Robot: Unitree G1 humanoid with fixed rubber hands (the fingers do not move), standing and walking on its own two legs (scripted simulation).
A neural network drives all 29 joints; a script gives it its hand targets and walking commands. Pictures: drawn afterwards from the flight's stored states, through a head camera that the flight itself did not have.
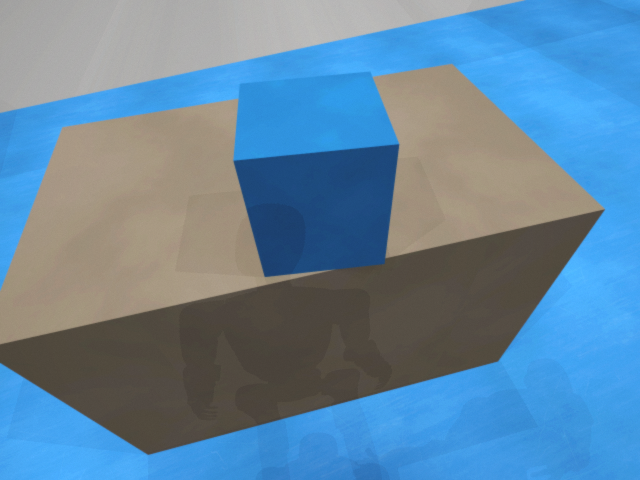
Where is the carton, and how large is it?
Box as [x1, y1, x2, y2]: [233, 72, 398, 276]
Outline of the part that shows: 370,72 348,73 240,84 233,160 265,276 384,263 398,142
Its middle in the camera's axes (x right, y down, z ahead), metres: -0.01 -0.10 +0.65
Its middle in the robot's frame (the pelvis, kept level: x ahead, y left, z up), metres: +0.57 +0.03 +0.05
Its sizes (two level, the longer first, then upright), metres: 0.210 0.200 0.250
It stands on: a pedestal, 0.69 m high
